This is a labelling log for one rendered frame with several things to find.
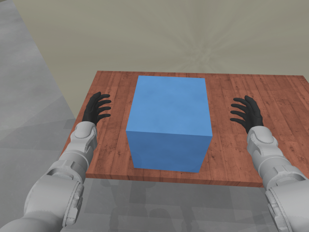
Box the carton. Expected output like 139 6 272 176
126 75 212 173

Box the robot left hand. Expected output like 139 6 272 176
82 92 112 126

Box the table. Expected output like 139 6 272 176
60 71 309 188

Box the robot right hand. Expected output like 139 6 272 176
230 95 264 134

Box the robot right forearm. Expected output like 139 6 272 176
247 126 309 191

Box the robot left forearm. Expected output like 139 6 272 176
24 121 98 215

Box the robot right upper arm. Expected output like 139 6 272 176
265 180 309 232

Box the robot left upper arm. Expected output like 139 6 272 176
0 174 84 232

